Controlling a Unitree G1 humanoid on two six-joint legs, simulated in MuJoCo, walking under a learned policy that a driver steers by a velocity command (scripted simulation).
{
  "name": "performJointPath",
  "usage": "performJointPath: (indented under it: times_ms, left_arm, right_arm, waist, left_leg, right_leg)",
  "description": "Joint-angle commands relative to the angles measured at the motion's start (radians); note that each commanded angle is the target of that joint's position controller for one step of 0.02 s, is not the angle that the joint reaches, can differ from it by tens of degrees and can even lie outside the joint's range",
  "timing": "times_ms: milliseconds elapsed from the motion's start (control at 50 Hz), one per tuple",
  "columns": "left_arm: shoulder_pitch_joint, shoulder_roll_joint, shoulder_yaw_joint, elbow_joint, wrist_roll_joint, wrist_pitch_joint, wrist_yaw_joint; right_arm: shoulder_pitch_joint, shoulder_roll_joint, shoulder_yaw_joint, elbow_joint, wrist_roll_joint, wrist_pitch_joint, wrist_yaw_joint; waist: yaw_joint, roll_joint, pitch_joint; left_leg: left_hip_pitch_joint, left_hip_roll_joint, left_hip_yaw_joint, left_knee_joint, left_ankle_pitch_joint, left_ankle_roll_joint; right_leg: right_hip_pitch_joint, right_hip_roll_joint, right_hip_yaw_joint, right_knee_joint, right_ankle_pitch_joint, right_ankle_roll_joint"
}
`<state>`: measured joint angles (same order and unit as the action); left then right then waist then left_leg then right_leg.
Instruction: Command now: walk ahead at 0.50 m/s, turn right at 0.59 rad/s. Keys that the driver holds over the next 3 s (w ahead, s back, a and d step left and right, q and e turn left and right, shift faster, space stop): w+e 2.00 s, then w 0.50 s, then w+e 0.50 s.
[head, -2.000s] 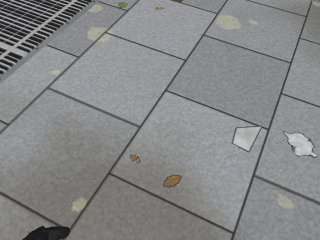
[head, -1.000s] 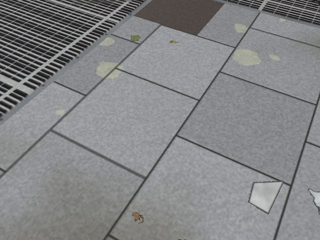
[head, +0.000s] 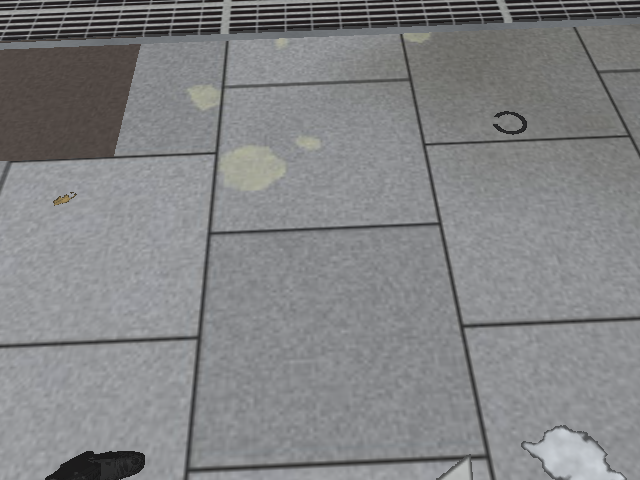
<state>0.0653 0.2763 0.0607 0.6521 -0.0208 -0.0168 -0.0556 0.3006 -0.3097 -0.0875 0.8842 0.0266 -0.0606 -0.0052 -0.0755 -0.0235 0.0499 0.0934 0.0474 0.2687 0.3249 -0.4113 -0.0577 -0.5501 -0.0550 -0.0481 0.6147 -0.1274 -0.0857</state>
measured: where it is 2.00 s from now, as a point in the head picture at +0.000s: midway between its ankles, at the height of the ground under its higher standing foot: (516, 274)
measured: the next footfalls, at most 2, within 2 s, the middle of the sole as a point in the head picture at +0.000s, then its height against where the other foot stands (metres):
right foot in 0.02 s outside the picture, level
left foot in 0.50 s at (294, 462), level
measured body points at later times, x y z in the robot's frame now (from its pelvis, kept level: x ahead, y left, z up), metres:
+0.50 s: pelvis +0.29 -0.01 +0.00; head +0.31 -0.03 +0.45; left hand +0.40 +0.27 -0.10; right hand +0.46 -0.31 -0.06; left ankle +0.45 +0.07 -0.73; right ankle +0.14 -0.10 -0.72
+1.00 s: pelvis +0.53 -0.12 +0.00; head +0.55 -0.15 +0.45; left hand +0.86 -0.06 -0.07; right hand +0.37 -0.38 -0.13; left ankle +0.45 +0.08 -0.72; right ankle +0.58 -0.28 -0.72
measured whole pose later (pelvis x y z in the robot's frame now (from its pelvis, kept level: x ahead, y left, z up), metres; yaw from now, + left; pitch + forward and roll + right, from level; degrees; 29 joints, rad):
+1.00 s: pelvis +0.53 -0.12 +0.00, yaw -35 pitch +2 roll +2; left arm 0.07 0.28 0.06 0.57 -0.02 -0.02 -0.06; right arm 0.33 -0.32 -0.08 0.85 0.03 -0.05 0.00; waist -0.08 -0.02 0.05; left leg 0.10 0.05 0.25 0.34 -0.43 -0.05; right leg -0.55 -0.04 -0.05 0.61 -0.12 -0.09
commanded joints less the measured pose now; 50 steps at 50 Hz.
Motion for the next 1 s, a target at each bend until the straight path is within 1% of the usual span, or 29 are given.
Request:
performJointPath:
  times_ms: [20,40,60,80,100,120,140,160,220,320,360,420,460,480,500,520,540,560,580,600,620,660,700,780,840,920,960,980,1000]
  left_arm:
    - [0.356,0.227,0.104,0.022,-0.005,0.005,0.022]
    - [0.366,0.353,0.125,0.026,-0.017,0.005,0.037]
    - [0.380,0.315,0.103,-0.021,-0.006,-0.016,0.029]
    - [0.356,0.239,0.081,-0.009,0.003,-0.032,0.022]
    - [0.313,0.208,0.071,-0.007,0.001,-0.042,0.022]
    - [0.236,0.175,0.060,-0.018,0.003,-0.044,0.025]
    - [0.183,0.145,0.048,-0.036,0.013,-0.045,0.029]
    - [0.161,0.142,0.045,-0.048,0.020,-0.044,0.033]
    - [0.180,0.170,0.053,-0.039,0.011,-0.050,0.050]
    - [0.250,0.187,0.060,-0.011,0.001,-0.039,0.071]
    - [0.289,0.190,0.062,0.006,-0.003,-0.036,0.071]
    - [0.311,0.176,0.060,0.019,-0.007,-0.028,0.075]
    - [0.298,0.174,0.061,0.018,-0.004,-0.020,0.077]
    - [0.286,0.153,0.054,0.014,-0.003,-0.017,0.076]
    - [0.280,0.102,0.035,0.000,0.005,-0.019,0.072]
    - [0.367,0.039,0.015,-0.025,0.001,-0.025,0.074]
    - [0.428,0.070,0.011,-0.039,-0.020,-0.033,0.075]
    - [0.364,0.162,0.033,-0.020,-0.027,-0.029,0.075]
    - [0.275,0.185,0.040,-0.032,-0.016,-0.022,0.074]
    - [0.233,0.174,0.042,-0.042,-0.005,-0.019,0.073]
    - [0.218,0.159,0.045,-0.047,-0.001,-0.015,0.069]
    - [0.233,0.114,0.038,-0.049,-0.011,-0.004,0.060]
    - [0.205,0.089,0.031,-0.066,-0.006,0.003,0.059]
    - [0.137,0.073,0.022,-0.081,-0.003,-0.005,0.044]
    - [0.035,0.054,0.012,-0.103,-0.001,-0.016,0.023]
    - [-0.049,0.062,0.013,-0.145,-0.006,-0.016,0.001]
    - [-0.016,0.095,0.030,-0.151,0.001,-0.011,-0.002]
    - [0.055,0.125,0.046,-0.138,0.003,-0.007,0.000]
    - [0.206,0.168,0.073,-0.100,0.000,-0.003,0.007]
  right_arm:
    - [-0.046,-0.173,-0.030,-0.073,-0.002,0.004,-0.012]
    - [0.029,-0.029,0.016,-0.129,-0.052,-0.015,-0.003]
    - [-0.023,-0.061,0.023,-0.152,-0.025,-0.056,0.008]
    - [-0.131,-0.134,0.004,-0.180,0.017,-0.078,0.018]
    - [-0.152,-0.123,0.011,-0.186,0.015,-0.090,0.017]
    - [-0.150,-0.122,0.009,-0.173,-0.011,-0.092,0.009]
    - [-0.133,-0.135,0.000,-0.165,-0.026,-0.083,0.006]
    - [-0.118,-0.135,-0.003,-0.164,-0.030,-0.070,0.008]
    - [-0.140,-0.091,0.007,-0.179,-0.043,-0.046,0.007]
    - [-0.320,-0.045,0.030,-0.230,-0.035,-0.048,0.020]
    - [-0.365,-0.056,0.028,-0.249,-0.023,-0.054,0.027]
    - [-0.368,-0.093,0.014,-0.260,-0.019,-0.064,0.036]
    - [-0.310,-0.112,0.002,-0.251,-0.017,-0.073,0.036]
    - [-0.230,-0.127,-0.011,-0.230,-0.021,-0.077,0.031]
    - [-0.110,-0.164,-0.025,-0.216,-0.038,-0.082,0.024]
    - [0.027,-0.247,-0.046,-0.202,-0.057,-0.078,0.016]
    - [0.070,-0.236,-0.047,-0.172,-0.036,-0.064,0.028]
    - [0.019,-0.143,-0.023,-0.192,-0.024,-0.058,0.026]
    - [-0.027,-0.105,-0.011,-0.199,-0.027,-0.048,0.021]
    - [-0.071,-0.085,-0.002,-0.198,-0.035,-0.042,0.020]
    - [-0.095,-0.064,0.005,-0.192,-0.040,-0.042,0.017]
    - [-0.105,-0.062,0.004,-0.180,-0.039,-0.049,0.014]
    - [-0.095,-0.087,-0.006,-0.163,-0.034,-0.058,0.013]
    - [-0.087,-0.121,-0.016,-0.138,-0.033,-0.053,0.009]
    - [-0.061,-0.143,-0.018,-0.120,-0.026,-0.040,0.004]
    - [-0.013,-0.181,-0.030,-0.093,-0.006,-0.017,0.003]
    - [-0.018,-0.212,-0.039,-0.093,0.006,-0.005,-0.002]
    - [-0.022,-0.226,-0.044,-0.095,0.010,0.003,-0.005]
    - [-0.036,-0.219,-0.040,-0.100,0.015,0.009,-0.009]
  waist:
    - [0.241,0.046,-0.208]
    - [0.146,-0.236,-0.266]
    - [0.179,-0.179,-0.449]
    - [0.209,-0.089,-0.325]
    - [0.177,-0.050,-0.225]
    - [0.129,0.008,-0.159]
    - [0.090,-0.006,-0.131]
    - [0.069,-0.018,-0.118]
    - [0.060,-0.001,-0.086]
    - [0.128,-0.042,-0.034]
    - [0.147,-0.051,-0.029]
    - [0.138,-0.072,-0.033]
    - [0.103,-0.107,-0.045]
    - [0.060,-0.108,-0.078]
    - [0.002,-0.069,-0.187]
    - [0.000,0.141,-0.349]
    - [0.022,0.365,-0.393]
    - [0.001,0.221,-0.252]
    - [-0.004,0.143,-0.152]
    - [0.017,0.106,-0.087]
    - [0.039,0.119,-0.052]
    - [0.060,0.149,-0.040]
    - [0.061,0.125,-0.029]
    - [0.047,0.094,-0.023]
    - [0.007,0.082,0.005]
    - [-0.006,0.085,0.036]
    - [0.036,0.113,-0.004]
    - [0.083,0.125,-0.053]
    - [0.172,0.108,-0.131]
  left_leg:
    - [-0.241,0.175,-0.028,0.525,0.885,0.100]
    - [-0.704,0.010,-0.053,0.897,0.000,0.032]
    - [-0.850,-0.077,-0.316,1.070,-0.211,0.029]
    - [-0.947,-0.022,-0.358,1.073,-0.117,0.052]
    - [-0.936,0.019,-0.349,0.994,-0.032,0.070]
    - [-0.868,0.055,-0.350,0.904,0.027,0.066]
    - [-0.789,0.078,-0.357,0.840,0.067,0.062]
    - [-0.740,0.081,-0.356,0.808,0.088,0.053]
    - [-0.710,0.064,-0.329,0.669,0.167,0.009]
    - [-0.629,-0.009,-0.313,0.303,0.485,-0.013]
    - [-0.595,-0.029,-0.322,0.243,0.517,-0.006]
    - [-0.577,-0.037,-0.352,0.175,0.444,0.021]
    - [-0.505,-0.044,-0.341,0.153,0.353,0.051]
    - [-0.391,-0.047,-0.324,0.115,0.352,0.075]
    - [-0.177,0.047,-0.397,0.137,0.340,0.126]
    - [0.185,0.273,-0.725,0.116,0.225,0.247]
    - [0.282,0.393,-1.087,0.001,-0.042,0.330]
    - [0.176,0.357,-0.996,-0.034,-0.168,0.290]
    - [0.050,0.315,-0.829,-0.038,-0.091,0.249]
    - [-0.070,0.270,-0.710,-0.059,0.034,0.235]
    - [-0.146,0.235,-0.623,-0.082,0.124,0.225]
    - [-0.217,0.206,-0.509,-0.129,0.215,0.226]
    - [-0.222,0.217,-0.438,-0.161,0.300,0.247]
    - [-0.172,0.208,-0.291,-0.175,0.442,0.242]
    - [-0.153,0.193,-0.192,-0.173,0.473,0.216]
    - [-0.052,0.231,-0.137,-0.135,0.570,0.193]
    - [-0.006,0.235,-0.098,-0.020,0.885,0.174]
    - [-0.002,0.229,-0.078,0.101,1.046,0.163]
    - [-0.064,0.202,-0.047,0.294,1.087,0.138]
  right_leg:
    - [0.557,0.088,-0.001,-0.060,-0.004,-0.098]
    - [0.890,-0.181,0.514,-0.113,-0.096,-0.255]
    - [0.986,-0.298,0.909,-0.295,-0.261,-0.361]
    - [0.925,-0.272,0.779,-0.328,-0.216,-0.298]
    - [0.792,-0.228,0.646,-0.322,-0.150,-0.260]
    - [0.643,-0.187,0.546,-0.325,-0.051,-0.227]
    - [0.534,-0.157,0.478,-0.343,0.050,-0.214]
    - [0.468,-0.143,0.456,-0.366,0.097,-0.215]
    - [0.361,-0.111,0.370,-0.397,0.206,-0.221]
    - [0.285,-0.035,0.293,-0.386,0.079,-0.147]
    - [0.298,-0.050,0.330,-0.366,0.034,-0.135]
    - [0.388,-0.084,0.416,-0.282,0.002,-0.117]
    - [0.416,-0.091,0.459,-0.218,0.035,-0.098]
    - [0.404,-0.056,0.448,-0.148,0.077,-0.075]
    - [0.336,-0.001,0.395,0.048,0.060,-0.040]
    - [0.055,0.123,0.262,0.391,-0.198,0.034]
    - [-0.182,0.126,0.223,0.612,-0.487,0.061]
    - [-0.255,0.065,0.244,0.700,-0.410,0.072]
    - [-0.253,0.030,0.203,0.703,-0.329,0.076]
    - [-0.220,0.001,0.188,0.660,-0.270,0.078]
    - [-0.186,-0.028,0.188,0.613,-0.230,0.077]
    - [-0.129,-0.053,0.163,0.567,-0.194,0.078]
    - [-0.156,-0.063,0.155,0.513,-0.150,0.087]
    - [-0.174,-0.066,0.133,0.325,0.032,0.095]
    - [-0.127,-0.048,0.073,0.157,0.147,0.083]
    - [-0.106,-0.022,0.019,0.039,0.083,0.043]
    - [-0.013,0.034,-0.031,0.016,-0.022,0.003]
    - [0.090,0.074,-0.057,0.008,-0.065,-0.023]
    - [0.300,0.118,-0.071,-0.054,-0.013,-0.059]
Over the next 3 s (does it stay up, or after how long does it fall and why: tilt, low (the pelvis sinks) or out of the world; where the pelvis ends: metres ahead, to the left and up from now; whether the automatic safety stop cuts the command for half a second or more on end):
stays up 1.05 -1.08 0.01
